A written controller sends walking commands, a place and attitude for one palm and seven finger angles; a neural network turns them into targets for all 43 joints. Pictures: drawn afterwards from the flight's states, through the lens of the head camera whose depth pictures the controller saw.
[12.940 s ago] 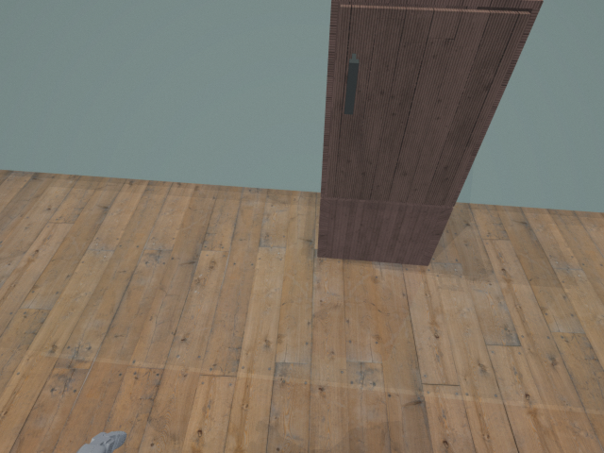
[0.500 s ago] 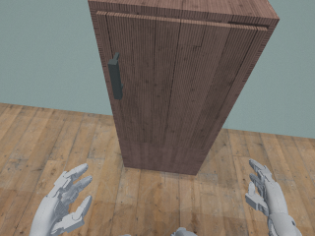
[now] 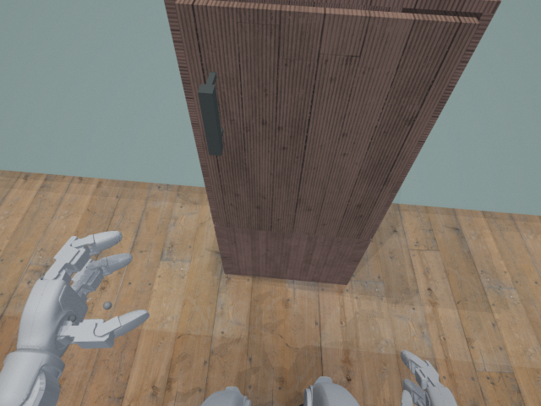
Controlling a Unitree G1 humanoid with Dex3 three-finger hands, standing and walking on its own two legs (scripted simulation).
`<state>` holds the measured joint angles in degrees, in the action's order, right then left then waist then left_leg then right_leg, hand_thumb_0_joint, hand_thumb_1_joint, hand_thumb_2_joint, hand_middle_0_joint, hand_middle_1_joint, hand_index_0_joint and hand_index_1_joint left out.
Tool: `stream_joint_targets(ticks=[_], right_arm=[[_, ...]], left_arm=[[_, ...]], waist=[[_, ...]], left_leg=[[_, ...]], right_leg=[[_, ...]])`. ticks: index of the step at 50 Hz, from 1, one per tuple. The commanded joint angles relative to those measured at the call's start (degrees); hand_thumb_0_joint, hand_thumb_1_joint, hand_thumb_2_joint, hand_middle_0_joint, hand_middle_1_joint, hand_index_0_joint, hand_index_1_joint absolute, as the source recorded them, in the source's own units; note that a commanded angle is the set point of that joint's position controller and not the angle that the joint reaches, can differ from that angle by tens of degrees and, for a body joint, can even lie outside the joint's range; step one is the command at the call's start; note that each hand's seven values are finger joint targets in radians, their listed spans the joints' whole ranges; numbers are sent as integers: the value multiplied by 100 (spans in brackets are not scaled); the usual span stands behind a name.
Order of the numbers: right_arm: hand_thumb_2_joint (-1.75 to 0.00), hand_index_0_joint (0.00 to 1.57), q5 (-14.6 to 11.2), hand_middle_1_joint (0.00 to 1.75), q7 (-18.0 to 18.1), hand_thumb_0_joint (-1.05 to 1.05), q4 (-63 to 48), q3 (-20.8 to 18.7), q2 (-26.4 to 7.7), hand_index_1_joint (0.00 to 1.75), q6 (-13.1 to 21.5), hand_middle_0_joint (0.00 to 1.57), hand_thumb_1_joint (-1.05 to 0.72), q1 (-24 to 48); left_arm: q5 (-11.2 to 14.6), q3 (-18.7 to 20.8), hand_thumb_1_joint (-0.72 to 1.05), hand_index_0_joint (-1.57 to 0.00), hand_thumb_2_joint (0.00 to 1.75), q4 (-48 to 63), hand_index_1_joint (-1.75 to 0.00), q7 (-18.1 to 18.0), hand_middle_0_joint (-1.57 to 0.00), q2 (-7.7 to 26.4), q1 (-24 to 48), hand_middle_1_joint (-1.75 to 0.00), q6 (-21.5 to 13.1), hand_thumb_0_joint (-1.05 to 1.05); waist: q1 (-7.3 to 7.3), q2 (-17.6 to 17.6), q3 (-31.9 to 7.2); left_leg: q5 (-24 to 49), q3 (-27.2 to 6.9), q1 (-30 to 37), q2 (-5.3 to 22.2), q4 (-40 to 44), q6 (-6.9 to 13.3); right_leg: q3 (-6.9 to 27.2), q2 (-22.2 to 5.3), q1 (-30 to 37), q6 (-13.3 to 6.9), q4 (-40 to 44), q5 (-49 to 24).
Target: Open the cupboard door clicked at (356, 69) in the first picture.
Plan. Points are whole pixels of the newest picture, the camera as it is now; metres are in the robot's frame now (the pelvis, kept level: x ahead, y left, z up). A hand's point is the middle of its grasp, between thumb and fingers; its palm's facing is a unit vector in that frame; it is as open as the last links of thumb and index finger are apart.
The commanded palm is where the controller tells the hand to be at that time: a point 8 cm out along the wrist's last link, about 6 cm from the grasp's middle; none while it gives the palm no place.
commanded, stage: raise the hand with hooked fingers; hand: left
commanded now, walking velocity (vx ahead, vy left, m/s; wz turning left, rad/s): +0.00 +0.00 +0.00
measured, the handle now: (214, 115) +0.57 +0.13 +0.09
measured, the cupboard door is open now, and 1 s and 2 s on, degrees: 0 0 0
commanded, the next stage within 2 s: move the hooked fingers beside the handle in 1.20 s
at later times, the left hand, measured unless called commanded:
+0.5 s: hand (74, 259) +0.28 +0.27 +0.09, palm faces -0.03 -1.00 -0.07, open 13.8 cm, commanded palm +0.26 +0.32 +0.10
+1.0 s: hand (79, 229) +0.32 +0.26 +0.11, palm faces -0.02 -1.00 -0.04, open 14.0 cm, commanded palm +0.28 +0.31 +0.11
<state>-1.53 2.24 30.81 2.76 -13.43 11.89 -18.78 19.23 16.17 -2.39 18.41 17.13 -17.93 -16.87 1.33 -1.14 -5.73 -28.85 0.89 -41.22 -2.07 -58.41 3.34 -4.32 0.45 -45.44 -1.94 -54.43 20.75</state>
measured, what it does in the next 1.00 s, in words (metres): stands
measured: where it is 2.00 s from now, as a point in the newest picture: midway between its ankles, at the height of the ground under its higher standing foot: outside the picture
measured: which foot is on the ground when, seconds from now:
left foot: down 0.00-1.00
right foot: down 0.00-1.00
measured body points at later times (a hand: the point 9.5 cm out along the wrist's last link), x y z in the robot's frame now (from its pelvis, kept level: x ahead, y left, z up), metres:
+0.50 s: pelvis +0.02 +0.01 +0.02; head +0.06 +0.02 +0.47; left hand +0.28 +0.32 +0.09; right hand +0.20 -0.21 -0.05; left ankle +0.00 +0.08 -0.68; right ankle +0.06 -0.10 -0.68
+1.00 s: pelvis +0.02 -0.01 +0.03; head +0.07 +0.00 +0.47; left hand +0.31 +0.32 +0.11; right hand +0.18 -0.26 -0.05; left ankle +0.00 +0.08 -0.68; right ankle +0.06 -0.10 -0.68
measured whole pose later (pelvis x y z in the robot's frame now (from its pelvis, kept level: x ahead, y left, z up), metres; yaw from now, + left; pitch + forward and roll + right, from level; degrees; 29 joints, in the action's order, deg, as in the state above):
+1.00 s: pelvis +0.02 -0.01 +0.03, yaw +0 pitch +9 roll -1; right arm -2.0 3.3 31.3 2.6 -17.2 11.0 -16.6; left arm 20.4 24.8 -22.1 30.6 25.1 2.8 -12.2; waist 0.5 -0.9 -3.5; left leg -26.2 0.4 -30.7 -1.4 -48.0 2.6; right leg -4.3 1.5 -35.0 -2.4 -44.3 18.4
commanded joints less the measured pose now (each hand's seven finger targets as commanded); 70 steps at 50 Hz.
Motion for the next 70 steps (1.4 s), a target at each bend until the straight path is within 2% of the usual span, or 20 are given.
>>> stream_joint_targets(ticks=[1, 3, 4, 8, 9, 12, 18, 22, 28, 31, 35, 37, 39, 42, 48, 52, 58, 65, 69, 70], right_arm=[[-90, 20, -49, 30, 103, 0, -970, -396, -978, 30, 522, 20, -90, 585], [-90, 20, -82, 30, 152, 0, -949, -405, -1059, 30, 550, 20, -90, 540], [-90, 20, -111, 30, 172, 0, -919, -411, -1084, 30, 549, 20, -90, 528], [-90, 20, -112, 30, 254, 0, -903, -407, -1116, 30, 575, 20, -90, 548], [-90, 20, -107, 30, 252, 0, -913, -393, -1070, 30, 567, 20, -90, 542], [-90, 20, -101, 30, 230, 0, -885, -373, -1039, 30, 525, 20, -90, 527], [-90, 20, -117, 30, 207, 0, -901, -325, -1112, 30, 406, 20, -90, 449], [-90, 20, -131, 30, 241, 0, -887, -329, -1121, 30, 397, 20, -90, 451], [-90, 20, -91, 30, 277, 0, -777, -275, -1106, 30, 334, 20, -90, 445], [-90, 20, -120, 30, 283, 0, -718, -263, -1086, 30, 297, 20, -90, 454], [-90, 20, -141, 30, 301, 0, -677, -270, -1136, 30, 250, 20, -90, 425], [-90, 20, -161, 30, 282, 0, -727, -274, -1128, 30, 254, 20, -90, 432], [-90, 20, -146, 30, 240, 0, -757, -296, -1148, 30, 260, 20, -90, 419], [-90, 20, -130, 30, 195, 0, -804, -329, -1148, 30, 252, 20, -90, 396], [-90, 20, -70, 30, 175, 0, -796, -316, -1118, 30, 219, 20, -90, 376], [-90, 20, -119, 30, 204, 0, -772, -316, -1073, 30, 214, 20, -90, 396], [-90, 20, -122, 30, 243, 0, -777, -287, -1112, 30, 197, 20, -90, 444], [-90, 20, -132, 30, 248, 0, -764, -272, -1073, 30, 208, 20, -90, 462], [-90, 20, -132, 30, 298, 0, -682, -267, -1093, 30, 193, 20, -90, 436], [-90, 20, -142, 30, 318, 0, -638, -267, -1113, 30, 183, 20, -90, 407]], left_arm=[[-73, 175, -17, -28, 44, 936, -99, 141, -28, 891, 851, -99, -706, 0], [-12, 200, -22, -28, 42, 802, -102, 350, -28, 1020, 1058, -102, -631, 0], [-16, 270, -24, -28, 41, 828, -103, 426, -28, 1158, 1196, -103, -590, 0], [99, 762, -34, -29, 37, 978, -110, 445, -29, 1678, 1506, -110, -415, 0], [132, 769, -36, -29, 36, 1069, -111, 427, -29, 1622, 1490, -111, -391, 0], [222, 864, -43, -29, 33, 807, -115, 314, -29, 1534, 1384, -115, -306, 0], [145, 638, -50, -30, 30, 114, -120, 637, -30, 1465, 1881, -120, 145, 0], [121, 856, -50, -30, 30, 191, -120, 843, -30, 1828, 2443, -120, 271, 0], [279, 1381, -50, -30, 30, -139, -120, 960, -30, 2331, 2984, -120, 122, 0], [292, 1317, -50, -30, 30, -522, -120, 1070, -30, 2244, 3096, -120, 159, 0], [277, 1341, -50, -30, 30, -898, -120, 1320, -30, 2413, 3378, -120, 345, 0], [280, 1156, -50, -30, 30, -1132, -120, 1409, -30, 2155, 3154, -120, 432, 0], [328, 1193, -50, -30, 30, -1031, -120, 1483, -30, 2197, 3111, -120, 404, 0], [351, 1391, -50, -30, 30, -907, -120, 1380, -30, 2343, 3050, -120, 291, 0], [315, 1602, -50, -30, 30, -672, -120, 1141, -30, 2576, 3292, -120, -7, 0], [241, 1357, -50, -30, 30, -778, -120, 1152, -30, 2320, 3210, -120, 16, 0], [345, 1430, -50, -30, 30, -978, -120, 1302, -30, 2406, 3285, -120, 108, 0], [321, 1346, -50, -30, 30, -1049, -120, 1322, -30, 2344, 3394, -120, 63, 0], [293, 1142, -50, -30, 30, -1188, -120, 1306, -30, 2260, 4088, -120, 35, 0], [251, 1263, -50, -30, 30, -1377, -120, 1280, -30, 2420, 4154, -120, 30, 0]], waist=[[22, -219, -899], [58, -136, -945], [32, -291, -1043], [-155, -567, -1234], [-181, -708, -1322], [-182, -504, -1090], [-75, -457, -761], [-97, -438, -1230], [-182, -367, -1330], [-153, -523, -1228], [-148, -518, -1294], [-152, -369, -1149], [-188, -268, -1341], [-212, -129, -1408], [-230, -425, -1347], [-139, -620, -1253], [-138, -176, -1122], [-139, -330, -1211], [10, -191, -1096], [6, -185, -1060]], left_leg=[[591, -464, 14, 151, 1155, -239], [644, -495, 98, 151, 1165, -230], [649, -533, 226, 164, 1247, -254], [1153, -621, 643, 185, 1411, -333], [1467, -620, 823, 199, 1457, -379], [1724, -598, 841, 223, 1497, -414], [2127, -595, 973, 242, 1572, -470], [2387, -614, 1246, 260, 1610, -481], [2623, -555, 1356, 223, 1624, -488], [2549, -502, 1358, 216, 1704, -465], [2606, -442, 1360, 198, 1748, -394], [2494, -448, 1282, 201, 1804, -367], [2723, -417, 1312, 181, 1762, -348], [2517, -372, 1232, 168, 1766, -312], [2485, -314, 1200, 162, 1774, -302], [2116, -275, 1211, 157, 1824, -248], [1930, -275, 999, 146, 1787, -200], [1841, -249, 1004, 140, 1782, -199], [1614, -264, 922, 145, 1734, -188], [1494, -260, 848, 149, 1730, -194]], right_leg=[[201, -5, 982, 20, 734, 574], [218, 17, 1093, 3, 775, 469], [195, 14, 1154, 4, 787, 443], [104, 51, 1469, -55, 761, -13], [67, 49, 1540, -57, 757, -237], [22, 62, 1605, -27, 835, -482], [-4, 114, 1594, -49, 923, -880], [32, 84, 1804, -18, 1007, -1062], [98, 149, 2093, -61, 1086, -1324], [118, 99, 2096, -43, 1188, -1301], [184, 72, 2266, -40, 1310, -1460], [151, 65, 2215, -38, 1345, -1374], [202, 78, 2394, -42, 1338, -1607], [235, 67, 2425, -11, 1368, -1523], [317, 79, 2572, -59, 1337, -1571], [343, 35, 2439, -16, 1459, -1287], [443, 38, 2595, -26, 1547, -1195], [483, 11, 2567, -10, 1552, -1095], [525, 13, 2386, 11, 1580, -859], [546, -5, 2366, 18, 1607, -697]])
